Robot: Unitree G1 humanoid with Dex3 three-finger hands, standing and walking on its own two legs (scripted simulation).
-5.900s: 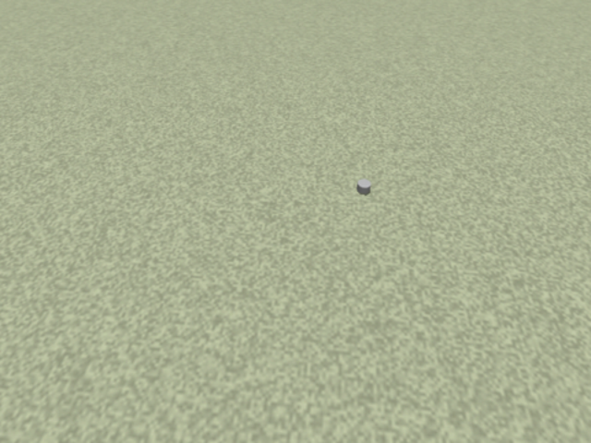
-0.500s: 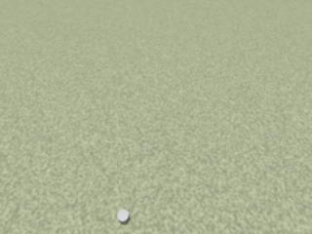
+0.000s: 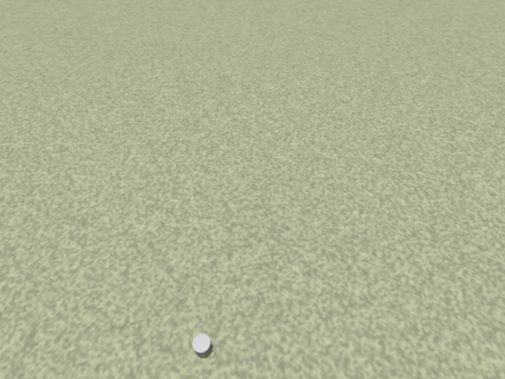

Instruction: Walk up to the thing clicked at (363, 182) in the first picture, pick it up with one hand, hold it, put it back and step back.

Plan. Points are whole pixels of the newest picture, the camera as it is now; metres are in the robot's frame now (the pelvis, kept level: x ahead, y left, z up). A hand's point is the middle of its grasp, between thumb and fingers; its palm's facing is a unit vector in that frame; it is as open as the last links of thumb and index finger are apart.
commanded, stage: stand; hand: left
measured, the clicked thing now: (202, 344) +0.40 +0.19 -0.76
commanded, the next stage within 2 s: none
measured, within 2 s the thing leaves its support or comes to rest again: neither
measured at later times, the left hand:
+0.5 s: hand out of the picture +0.06 +0.25 -0.16, palm faces -0.02 -0.94 -0.33, open 7.3 cm
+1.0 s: hand out of the picture +0.07 +0.25 -0.16, palm faces -0.02 -0.94 -0.34, open 7.3 cm
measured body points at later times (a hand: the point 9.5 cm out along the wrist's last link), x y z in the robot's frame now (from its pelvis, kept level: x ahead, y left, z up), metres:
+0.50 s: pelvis +0.00 +0.00 +0.00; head +0.00 +0.00 +0.45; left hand +0.06 +0.30 -0.14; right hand +0.07 -0.30 -0.13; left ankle +0.02 +0.13 -0.75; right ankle -0.02 -0.14 -0.75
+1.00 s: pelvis +0.01 +0.00 +0.00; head +0.02 +0.00 +0.45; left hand +0.08 +0.30 -0.13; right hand +0.09 -0.30 -0.13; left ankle +0.02 +0.13 -0.75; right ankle -0.02 -0.14 -0.75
